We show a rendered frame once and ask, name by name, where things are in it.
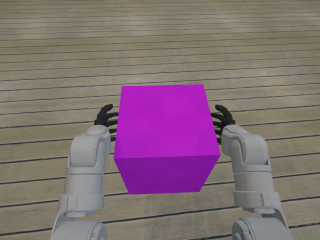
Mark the right robot hand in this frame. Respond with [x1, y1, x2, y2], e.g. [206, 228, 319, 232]
[210, 104, 236, 144]

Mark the robot right forearm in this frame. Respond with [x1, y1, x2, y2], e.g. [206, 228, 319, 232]
[221, 124, 293, 240]

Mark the carton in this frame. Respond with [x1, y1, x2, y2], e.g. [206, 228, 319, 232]
[113, 84, 221, 195]

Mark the left robot hand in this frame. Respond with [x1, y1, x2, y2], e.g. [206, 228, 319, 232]
[94, 104, 119, 142]

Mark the right robot upper arm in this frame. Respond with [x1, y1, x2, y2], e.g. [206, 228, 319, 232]
[232, 217, 292, 240]

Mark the left robot upper arm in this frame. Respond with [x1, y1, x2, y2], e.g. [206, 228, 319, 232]
[51, 220, 108, 240]

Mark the robot left forearm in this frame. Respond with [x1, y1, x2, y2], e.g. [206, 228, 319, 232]
[49, 125, 112, 240]

